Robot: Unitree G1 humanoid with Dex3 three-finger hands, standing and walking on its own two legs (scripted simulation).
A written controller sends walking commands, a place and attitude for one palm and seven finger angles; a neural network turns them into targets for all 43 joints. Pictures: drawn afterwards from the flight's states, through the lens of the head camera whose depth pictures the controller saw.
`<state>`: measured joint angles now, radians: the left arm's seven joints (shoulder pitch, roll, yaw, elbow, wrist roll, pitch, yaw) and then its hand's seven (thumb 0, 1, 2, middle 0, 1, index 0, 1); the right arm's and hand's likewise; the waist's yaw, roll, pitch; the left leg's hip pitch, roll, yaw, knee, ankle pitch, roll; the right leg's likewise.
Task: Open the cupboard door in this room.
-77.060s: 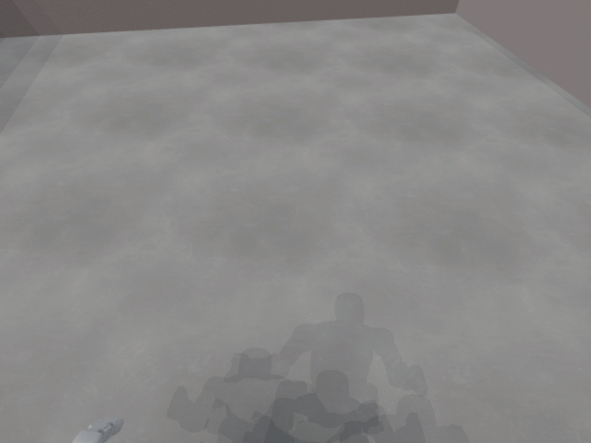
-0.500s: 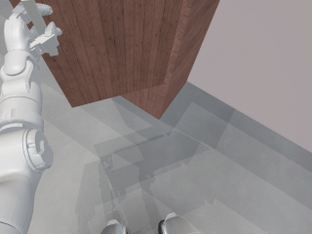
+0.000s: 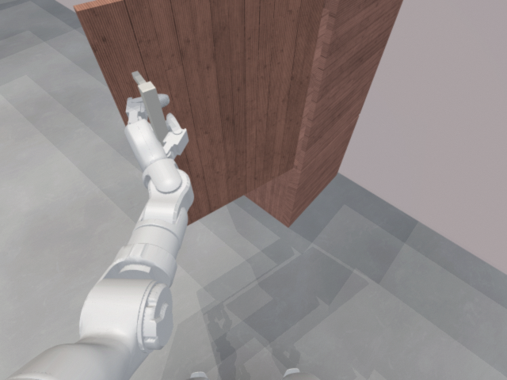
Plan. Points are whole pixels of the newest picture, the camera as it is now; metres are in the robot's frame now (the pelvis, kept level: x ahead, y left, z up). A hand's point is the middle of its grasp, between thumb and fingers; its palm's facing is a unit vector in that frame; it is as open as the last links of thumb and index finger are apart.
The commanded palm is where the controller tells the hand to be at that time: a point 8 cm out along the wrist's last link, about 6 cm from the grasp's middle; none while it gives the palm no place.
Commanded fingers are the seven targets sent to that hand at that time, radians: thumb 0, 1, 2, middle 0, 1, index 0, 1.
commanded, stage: pull the door open along its arc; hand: left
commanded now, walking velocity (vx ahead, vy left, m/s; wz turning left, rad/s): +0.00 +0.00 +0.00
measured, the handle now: (153, 117) +0.53 +0.14 +0.11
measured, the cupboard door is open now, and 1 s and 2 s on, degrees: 75 77 78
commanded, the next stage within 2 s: open thumb and fingers to let go in 0.08 s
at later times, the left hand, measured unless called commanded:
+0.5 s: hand (181, 130) +0.49 +0.09 +0.11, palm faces +0.43 -0.90 -0.01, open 8.4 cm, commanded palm +0.45 +0.11 +0.10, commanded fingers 0.00 -0.29 0.39 -0.31 -1.22 -0.31 -1.22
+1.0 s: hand (182, 135) +0.48 +0.09 +0.11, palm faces +0.38 -0.92 -0.02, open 14.1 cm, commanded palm +0.45 +0.11 +0.10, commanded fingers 0.00 -0.50 0.30 -0.15 -0.30 -0.15 -0.30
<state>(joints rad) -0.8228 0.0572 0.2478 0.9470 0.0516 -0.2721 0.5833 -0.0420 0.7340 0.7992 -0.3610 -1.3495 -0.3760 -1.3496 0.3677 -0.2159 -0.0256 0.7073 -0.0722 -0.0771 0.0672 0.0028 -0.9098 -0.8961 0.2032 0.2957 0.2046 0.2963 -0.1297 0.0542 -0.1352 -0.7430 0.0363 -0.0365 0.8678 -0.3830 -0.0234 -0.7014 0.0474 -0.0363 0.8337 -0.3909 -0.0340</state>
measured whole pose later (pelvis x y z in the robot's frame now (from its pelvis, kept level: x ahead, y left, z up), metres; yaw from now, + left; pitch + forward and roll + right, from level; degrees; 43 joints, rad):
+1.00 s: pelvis +0.01 +0.02 +0.00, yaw +1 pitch +15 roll -2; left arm -0.83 -0.01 0.10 0.96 0.06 -0.32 0.61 -0.01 -0.49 0.30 -0.46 -0.89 -0.39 -0.94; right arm 0.34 -0.20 -0.04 0.76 -0.09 -0.08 0.06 0.00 -0.91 -0.90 0.20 0.30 0.20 0.30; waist -0.09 0.04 -0.13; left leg -0.74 0.00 -0.04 0.88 -0.40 0.00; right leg -0.68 0.02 -0.04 0.83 -0.41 -0.01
